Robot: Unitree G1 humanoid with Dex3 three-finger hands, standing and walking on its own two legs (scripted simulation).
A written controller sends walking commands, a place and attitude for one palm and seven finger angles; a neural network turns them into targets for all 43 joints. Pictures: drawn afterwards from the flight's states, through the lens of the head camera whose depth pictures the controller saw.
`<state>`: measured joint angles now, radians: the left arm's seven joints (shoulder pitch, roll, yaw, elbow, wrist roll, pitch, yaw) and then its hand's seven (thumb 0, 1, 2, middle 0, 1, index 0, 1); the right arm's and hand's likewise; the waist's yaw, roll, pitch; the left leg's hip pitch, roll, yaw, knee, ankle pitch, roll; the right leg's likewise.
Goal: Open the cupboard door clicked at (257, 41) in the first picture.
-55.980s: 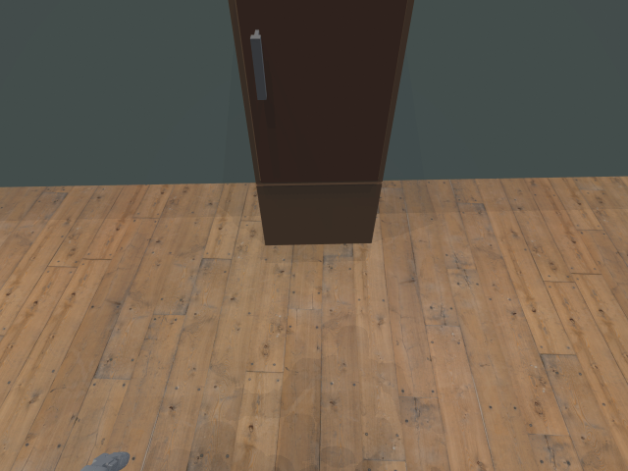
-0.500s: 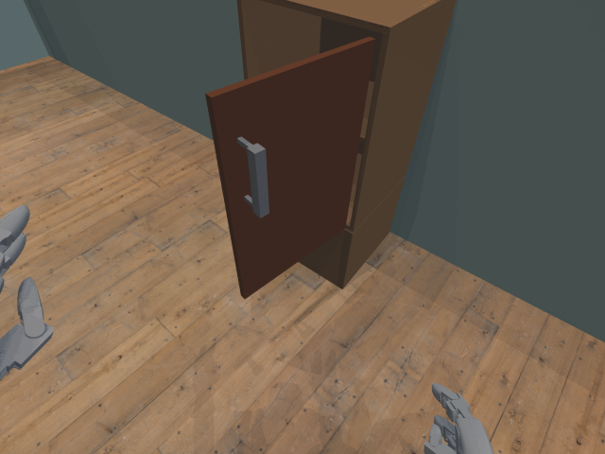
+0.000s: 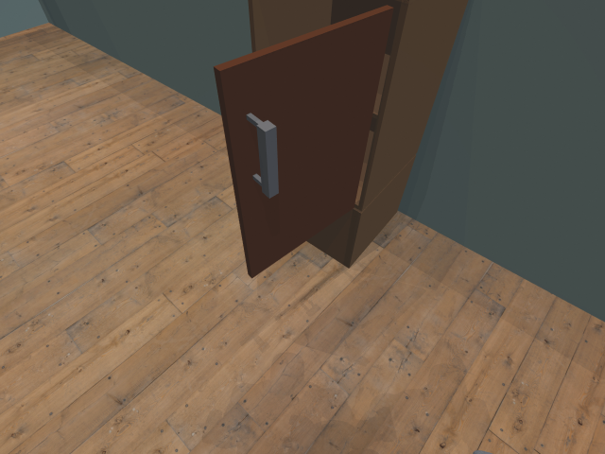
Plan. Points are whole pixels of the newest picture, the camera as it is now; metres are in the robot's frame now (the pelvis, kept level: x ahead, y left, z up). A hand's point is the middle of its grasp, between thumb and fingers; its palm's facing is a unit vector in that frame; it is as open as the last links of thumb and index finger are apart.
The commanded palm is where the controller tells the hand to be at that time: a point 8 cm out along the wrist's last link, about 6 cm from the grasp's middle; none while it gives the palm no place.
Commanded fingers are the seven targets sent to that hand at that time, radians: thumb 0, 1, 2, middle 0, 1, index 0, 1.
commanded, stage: let the arm hang, fingers relaxed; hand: left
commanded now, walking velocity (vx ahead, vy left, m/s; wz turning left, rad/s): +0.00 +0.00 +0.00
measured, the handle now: (261, 156) +0.61 +0.09 +0.03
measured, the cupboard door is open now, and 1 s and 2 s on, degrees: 80 80 80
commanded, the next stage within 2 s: look to check the result in 0.82 s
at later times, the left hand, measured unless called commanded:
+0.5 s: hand out of the picture +0.02 +0.22 -0.16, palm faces +0.02 -0.95 -0.31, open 7.3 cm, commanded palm none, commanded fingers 0.00 0.90 0.90 -0.20 -0.30 -0.20 -0.30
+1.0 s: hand out of the picture +0.10 +0.20 -0.15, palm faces -0.02 -0.95 -0.30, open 7.3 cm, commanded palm none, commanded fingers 0.00 0.90 0.90 -0.20 -0.30 -0.20 -0.30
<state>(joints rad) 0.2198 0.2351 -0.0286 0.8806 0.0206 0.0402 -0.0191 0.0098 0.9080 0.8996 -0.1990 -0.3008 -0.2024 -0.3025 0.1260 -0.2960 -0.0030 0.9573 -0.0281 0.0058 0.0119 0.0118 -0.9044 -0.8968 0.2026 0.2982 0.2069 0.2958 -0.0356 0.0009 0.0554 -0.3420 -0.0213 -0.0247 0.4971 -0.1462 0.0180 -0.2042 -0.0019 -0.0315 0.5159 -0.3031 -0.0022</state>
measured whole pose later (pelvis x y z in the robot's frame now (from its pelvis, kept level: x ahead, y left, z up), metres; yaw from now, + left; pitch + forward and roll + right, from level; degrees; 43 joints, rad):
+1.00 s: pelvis +0.03 -0.03 +0.01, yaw +0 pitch -1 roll +0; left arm 0.12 0.28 0.01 1.12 0.00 -0.02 0.00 0.00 0.91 0.90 -0.20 -0.30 -0.21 -0.30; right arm 0.11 -0.30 -0.01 1.14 -0.02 0.01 -0.01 0.01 -0.91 -0.90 0.20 0.30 0.20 0.30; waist -0.02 0.02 0.08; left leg -0.20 0.00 -0.04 0.35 -0.12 -0.02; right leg -0.05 0.02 -0.04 0.33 -0.26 -0.03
